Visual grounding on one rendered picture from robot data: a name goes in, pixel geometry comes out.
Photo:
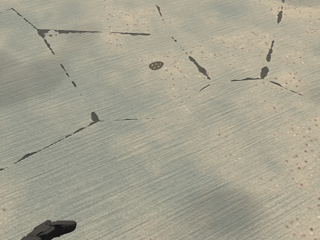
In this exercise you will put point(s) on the left robot hand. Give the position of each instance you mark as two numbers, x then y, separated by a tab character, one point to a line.
49	230

